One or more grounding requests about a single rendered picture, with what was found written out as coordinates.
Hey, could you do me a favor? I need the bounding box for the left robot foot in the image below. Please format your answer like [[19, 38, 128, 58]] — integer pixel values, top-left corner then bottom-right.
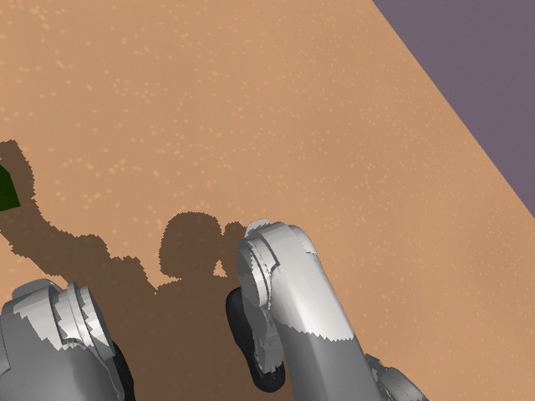
[[112, 341, 135, 401]]

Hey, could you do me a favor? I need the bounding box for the right robot hand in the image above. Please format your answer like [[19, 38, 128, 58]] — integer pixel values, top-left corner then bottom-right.
[[365, 353, 429, 401]]

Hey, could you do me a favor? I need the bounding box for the carton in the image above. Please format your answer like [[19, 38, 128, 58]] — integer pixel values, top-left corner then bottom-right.
[[0, 165, 20, 211]]

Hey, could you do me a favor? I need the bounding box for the right robot foot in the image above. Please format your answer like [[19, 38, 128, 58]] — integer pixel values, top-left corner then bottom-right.
[[226, 287, 285, 393]]

